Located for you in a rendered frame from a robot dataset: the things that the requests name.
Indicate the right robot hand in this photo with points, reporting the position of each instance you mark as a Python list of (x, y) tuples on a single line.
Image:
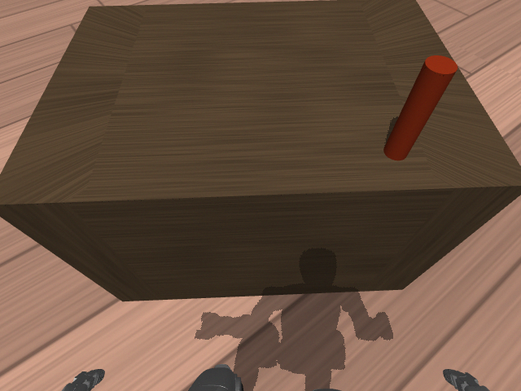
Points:
[(462, 382)]

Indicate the can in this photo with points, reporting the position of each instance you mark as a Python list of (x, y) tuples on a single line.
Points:
[(433, 79)]

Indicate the left robot hand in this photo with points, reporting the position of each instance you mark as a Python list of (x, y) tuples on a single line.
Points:
[(85, 381)]

